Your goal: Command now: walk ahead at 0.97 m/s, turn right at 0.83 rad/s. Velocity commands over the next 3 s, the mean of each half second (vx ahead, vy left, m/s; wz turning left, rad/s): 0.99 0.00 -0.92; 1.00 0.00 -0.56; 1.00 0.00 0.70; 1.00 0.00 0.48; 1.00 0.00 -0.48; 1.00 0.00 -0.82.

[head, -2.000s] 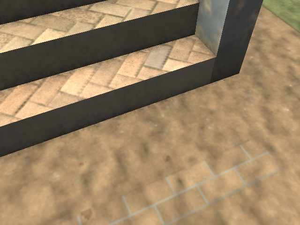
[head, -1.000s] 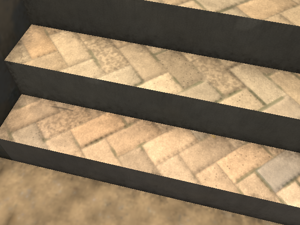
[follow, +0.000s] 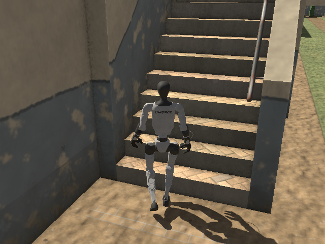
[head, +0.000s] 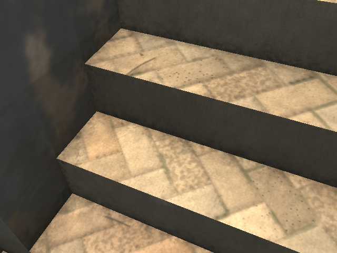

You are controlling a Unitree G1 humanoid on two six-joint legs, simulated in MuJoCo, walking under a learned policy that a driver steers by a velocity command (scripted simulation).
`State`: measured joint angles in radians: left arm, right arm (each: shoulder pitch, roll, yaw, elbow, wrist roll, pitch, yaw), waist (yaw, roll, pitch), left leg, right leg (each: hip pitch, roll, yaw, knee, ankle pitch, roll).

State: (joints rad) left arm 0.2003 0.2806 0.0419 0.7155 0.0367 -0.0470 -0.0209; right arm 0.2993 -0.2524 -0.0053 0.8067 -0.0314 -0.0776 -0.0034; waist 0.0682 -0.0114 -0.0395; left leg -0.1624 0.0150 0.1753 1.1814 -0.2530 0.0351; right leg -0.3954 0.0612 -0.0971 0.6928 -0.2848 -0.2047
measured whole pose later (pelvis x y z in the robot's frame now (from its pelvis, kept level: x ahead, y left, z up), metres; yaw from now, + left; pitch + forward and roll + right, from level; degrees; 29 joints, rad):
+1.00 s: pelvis +0.50 -0.19 +0.43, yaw -38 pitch +7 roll -1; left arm 0.35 0.25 0.08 0.91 0.03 -0.09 0.04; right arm -0.06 -0.17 -0.03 0.58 -0.04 -0.12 0.01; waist 0.06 -0.04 -0.06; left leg -0.65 -0.11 -0.08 2.03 -0.17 0.10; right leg -0.43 0.11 -0.05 0.60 -0.22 -0.12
